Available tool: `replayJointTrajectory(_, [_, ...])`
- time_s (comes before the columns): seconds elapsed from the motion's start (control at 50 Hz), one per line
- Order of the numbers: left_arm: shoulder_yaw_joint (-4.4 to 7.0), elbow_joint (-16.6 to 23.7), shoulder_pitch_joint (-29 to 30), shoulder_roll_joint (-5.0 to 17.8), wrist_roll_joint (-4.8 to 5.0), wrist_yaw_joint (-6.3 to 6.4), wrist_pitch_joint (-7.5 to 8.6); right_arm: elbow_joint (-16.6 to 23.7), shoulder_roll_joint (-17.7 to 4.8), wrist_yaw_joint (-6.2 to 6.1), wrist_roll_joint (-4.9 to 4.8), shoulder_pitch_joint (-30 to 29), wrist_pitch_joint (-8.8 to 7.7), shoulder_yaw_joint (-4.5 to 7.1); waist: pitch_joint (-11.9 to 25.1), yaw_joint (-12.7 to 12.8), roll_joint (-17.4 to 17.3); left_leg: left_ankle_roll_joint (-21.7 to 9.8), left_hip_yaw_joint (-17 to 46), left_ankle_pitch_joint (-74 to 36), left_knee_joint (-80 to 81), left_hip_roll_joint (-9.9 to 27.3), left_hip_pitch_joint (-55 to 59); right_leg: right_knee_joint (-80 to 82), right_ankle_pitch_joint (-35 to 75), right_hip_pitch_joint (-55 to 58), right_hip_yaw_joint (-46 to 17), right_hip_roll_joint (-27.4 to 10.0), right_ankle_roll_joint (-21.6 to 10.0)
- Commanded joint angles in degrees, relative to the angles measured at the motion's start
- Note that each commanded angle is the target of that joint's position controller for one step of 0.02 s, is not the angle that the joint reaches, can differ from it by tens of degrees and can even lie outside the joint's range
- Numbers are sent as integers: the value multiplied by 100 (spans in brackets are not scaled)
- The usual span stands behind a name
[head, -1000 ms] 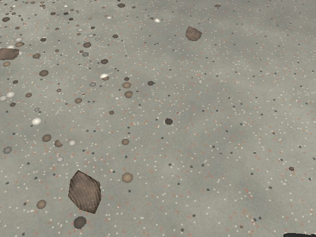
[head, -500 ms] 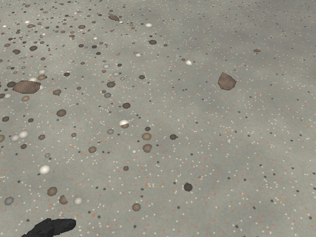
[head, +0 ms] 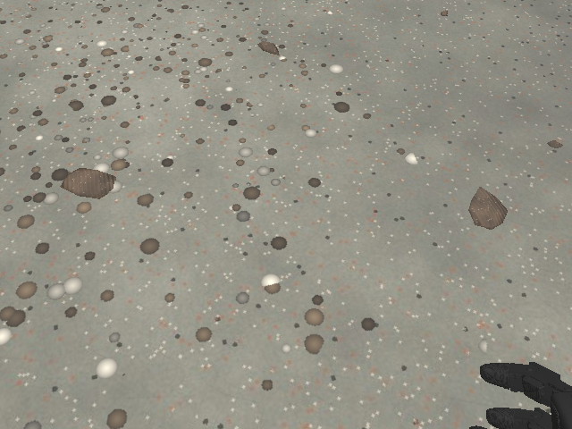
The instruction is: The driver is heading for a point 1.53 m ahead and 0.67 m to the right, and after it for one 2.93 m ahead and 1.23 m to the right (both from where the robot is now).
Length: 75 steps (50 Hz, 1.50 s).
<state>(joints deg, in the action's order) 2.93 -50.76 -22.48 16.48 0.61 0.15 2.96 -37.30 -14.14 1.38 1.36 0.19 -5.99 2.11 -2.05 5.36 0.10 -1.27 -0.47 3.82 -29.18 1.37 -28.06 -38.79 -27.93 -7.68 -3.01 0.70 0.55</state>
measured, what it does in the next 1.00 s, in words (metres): walks ahead, turning right: right foot, then left foot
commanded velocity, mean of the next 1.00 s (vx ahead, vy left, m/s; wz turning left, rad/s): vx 0.11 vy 0.00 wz -0.52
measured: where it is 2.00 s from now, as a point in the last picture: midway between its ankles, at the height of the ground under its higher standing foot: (475, 421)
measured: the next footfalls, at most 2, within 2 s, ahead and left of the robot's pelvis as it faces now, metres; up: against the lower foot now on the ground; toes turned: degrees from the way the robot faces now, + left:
right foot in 0.40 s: +0.14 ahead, -0.14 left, +0.00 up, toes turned -17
left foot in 0.86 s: +0.22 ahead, +0.08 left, +0.00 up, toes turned -34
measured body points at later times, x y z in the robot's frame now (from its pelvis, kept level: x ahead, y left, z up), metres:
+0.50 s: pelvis +0.09 -0.03 +0.01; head +0.12 -0.07 +0.45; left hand +0.31 +0.21 -0.07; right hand +0.16 -0.35 -0.11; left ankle +0.10 +0.12 -0.67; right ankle +0.10 -0.13 -0.72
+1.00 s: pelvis +0.14 -0.02 +0.02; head +0.16 -0.01 +0.47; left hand +0.44 +0.13 -0.07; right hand +0.05 -0.31 -0.08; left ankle +0.18 +0.10 -0.72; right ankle +0.08 -0.14 -0.65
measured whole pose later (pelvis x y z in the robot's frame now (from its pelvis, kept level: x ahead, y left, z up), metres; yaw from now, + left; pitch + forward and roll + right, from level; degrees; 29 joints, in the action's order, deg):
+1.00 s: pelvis +0.14 -0.02 +0.02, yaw -34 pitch +2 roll +0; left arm 4.8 -35.1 -12.4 18.9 0.6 0.7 -1.0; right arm -46.0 -16.2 -0.8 0.3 14.8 -2.8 4.4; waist 1.7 -1.8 2.4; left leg -0.9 0.0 15.9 -25.0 0.1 -11.4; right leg -59.3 -20.0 -32.5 -6.0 3.2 0.1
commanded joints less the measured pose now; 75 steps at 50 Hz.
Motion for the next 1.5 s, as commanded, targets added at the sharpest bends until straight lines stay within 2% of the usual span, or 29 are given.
replayJointTrajectory(0.02, [136, 483, -363, 843, 132, 23, 108, 40, -1122, -109, -14, 1921, 198, 380, 2727, -1062, -1013, -1632, 2530, -3716, 76, 2418, 4633, -3511, -1158, -2987, -488, -73, 176])
replayJointTrajectory(0.06, [169, 635, 228, 720, 115, 82, -83, -13, -756, -143, -95, 1219, 260, 251, 1345, -753, -594, -1303, 1453, -2750, 540, 1880, 3084, -3276, -515, -3245, -115, -440, 277])
replayJointTrajectory(0.1, [196, 624, 31, 529, 57, 149, -375, -51, -723, -121, -7, 633, 248, 252, 810, -361, -809, -1217, 803, -1834, 1175, 1597, 1517, -2979, 7, -2370, 34, -573, 384])
replayJointTrajectory(0.24, [201, 1111, 664, 358, -18, 58, -530, -259, -970, -282, -32, 261, 264, 362, 723, -367, -649, -1218, -252, -1066, 1569, 1643, 1231, -1275, 1532, -1807, 253, -670, 244])
replayJointTrajectory(0.38, [337, 1475, 945, 551, -27, -130, -621, -525, -1224, -263, -302, 431, 517, 463, 618, -368, -578, -667, -465, -323, 611, 1757, 1830, 626, 1599, -1093, 738, -298, -224])
replayJointTrajectory(0.4, [413, 1441, 779, 723, -62, -80, -606, -670, -1066, -248, -283, 747, 542, 435, 647, -364, -290, -342, -654, 113, 85, 1497, 1645, 1108, 2242, -615, 581, -216, -403])
replayJointTrajectory(0.42, [582, 1482, 562, 1334, -74, 27, -574, -659, -783, -227, -105, 901, 556, 361, 687, -445, 996, 178, -1221, 1166, -1443, 867, 765, 1601, 4274, 120, -789, -1142, -795])
replayJointTrajectory(0.44, [634, 1643, 574, 1807, -196, 47, -518, -309, -675, -258, 37, 584, 555, 294, 690, -415, 2070, 607, -909, 3505, -2955, -51, -944, 1778, 5100, 662, -2665, -2307, -2008])
replayJointTrajectory(0.46, [547, 1630, 413, 1469, -229, -18, -383, -300, -910, -270, -15, 204, 559, 361, 1083, -87, 1168, 538, 64, 3571, -3838, -57, -1101, 1831, 4956, 653, -2545, -2215, -2192])
replayJointTrajectory(0.5, [479, 1660, 883, 1238, -101, 3, -244, -413, -890, -323, -157, 338, 583, 393, 963, -401, 601, 382, 357, 2650, -3867, 111, -1212, 1751, 4326, 471, -1702, -1661, -1608])
replayJointTrajectory(0.52, [417, 1720, 1159, 1062, -5, 44, -272, -437, -993, -367, -103, 351, 597, 428, 883, -493, 568, 389, 411, 2331, -3661, 154, -1193, 1770, 4137, 321, -1570, -1553, -1435])
replayJointTrajectory(0.56, [365, 1816, 1312, 991, -47, 111, -324, -471, -948, -362, -96, 460, 596, 439, 990, -631, 680, 439, 373, 1940, -3599, 11, -735, 1797, 4302, 2, -1392, -1347, -1393])
replayJointTrajectory(0.66, [428, 1890, 1216, 1119, -17, 205, -393, -433, -708, -323, -142, 320, 576, 339, 993, -507, 718, 576, 472, 1614, -2134, -165, -352, 1773, 3560, 18, -1565, -1196, -1386])
replayJointTrajectory(0.76, [447, 1980, 1307, 1148, -27, 152, -474, -409, -810, -220, -188, 341, 523, 356, 832, -431, 926, 522, 509, 1687, -1179, -327, 307, 1751, 2884, -357, -2121, -1093, -1370])
replayJointTrajectory(0.84, [380, 2012, 1463, 1006, 68, 156, -518, -504, -834, -111, -245, 868, 400, 412, 744, -760, 846, 172, 279, 1047, 517, -341, 1645, 1737, 57, -1155, -2362, -612, -1046])
replayJointTrajectory(0.86, [314, 2024, 1415, 788, 49, 170, -500, -584, -1077, -137, -194, 1269, 380, 490, 780, -877, 451, -110, 814, 1318, 819, 314, 2518, 1124, -631, -1961, -2054, -282, -744])
replayJointTrajectory(0.88, [210, 2063, 1281, 382, 29, 163, -472, -648, -1455, -187, -95, 1715, 389, 554, 845, -864, -695, -626, 2222, 2534, 1260, 1528, 3179, -584, -936, -3039, -843, 481, -341])
replayJointTrajectory(0.9, [279, 2372, 1554, 697, 54, 139, -354, -663, -1746, -114, 83, 1664, 310, 614, 259, -822, -1466, -1291, 3841, 3548, 1889, 2284, 2535, -1494, -550, -3994, -643, 381, -274])
replayJointTrajectory(0.94, [431, 2137, 1376, 1118, 19, 89, -307, -413, -1146, -217, -83, 925, 219, 459, -121, -588, -1065, -975, 2840, 3400, 1913, 1769, 2355, -2273, 424, -4113, -685, -13, -114])
replayJointTrajectory(1.0, [326, 2005, 1308, 684, -14, 16, -226, -495, -935, -280, -125, 1262, 174, 354, -93, -728, -731, -781, 1822, 2377, 2014, 1324, 2355, -2613, 1265, -3964, -466, -115, 70])
replayJointTrajectory(1.2, [88, 2253, 2142, 288, 82, -196, 30, -816, -1373, -133, -286, 2050, 177, 419, -267, -1111, -851, -887, 585, 739, 2028, 1314, 2165, 176, 1745, -2435, 504, -293, 53])
replayJointTrajectory(1.24, [128, 2253, 1997, 412, 120, -221, 47, -887, -1441, -100, -347, 2089, 223, 433, -281, -943, -901, -856, 661, 530, 1860, 1498, 2235, 604, 1620, -1997, 546, -222, -170])
replayJointTrajectory(1.28, [311, 1936, 1004, 699, 96, -175, 37, -926, -1339, -94, -356, 2017, 245, 377, 247, -326, -680, -623, 269, -1129, 727, 1250, 2022, 1141, 1866, -403, 723, 66, -471])
replayJointTrajectory(1.3, [447, 1728, 127, 970, 68, -113, 13, -902, -1071, -96, -294, 2018, 210, 274, 896, 108, -376, -375, -132, -1234, -618, 922, 1451, 1088, 1871, 954, 321, -261, -670])
replayJointTrajectory(1.32, [556, 1674, -578, 1627, -72, -41, -24, -563, -516, -83, -128, 2130, 109, 75, 1714, 182, 1211, 116, -499, 755, -2998, 179, -667, 1394, 1167, 2846, -2243, -1888, -1443])
replayJointTrajectory(1.34, [484, 1633, -728, 1442, -58, -77, 24, -559, -683, -102, -212, 2021, -23, 104, 2048, 205, 1462, 119, 373, 2810, -4094, -142, -1447, 2235, 612, 2768, -3972, -2368, -1859])
replayJointTrajectory(1.36, [345, 1622, -338, 1105, -41, -119, 76, -477, -1099, -63, -368, 1761, -66, 234, 1306, 95, 1097, 23, 519, 2493, -4510, 228, -1929, 2283, 432, 2240, -3252, -2222, -1671])
replayJointTrajectory(1.4, [213, 1633, 302, 716, -28, -160, 97, -461, -1006, -48, -282, 1407, -56, 218, 476, -201, 604, -60, 344, 1551, -4044, 613, -1752, 2510, 981, 989, -1956, -1655, -1432])
replayJointTrajectory(1.5, [203, 1483, 650, 637, -57, -131, 262, -530, -694, -35, -186, 1443, 173, 186, 94, -647, 464, 187, 303, 471, -3140, 720, -1246, 3111, 2651, 3, -819, -1283, -1433])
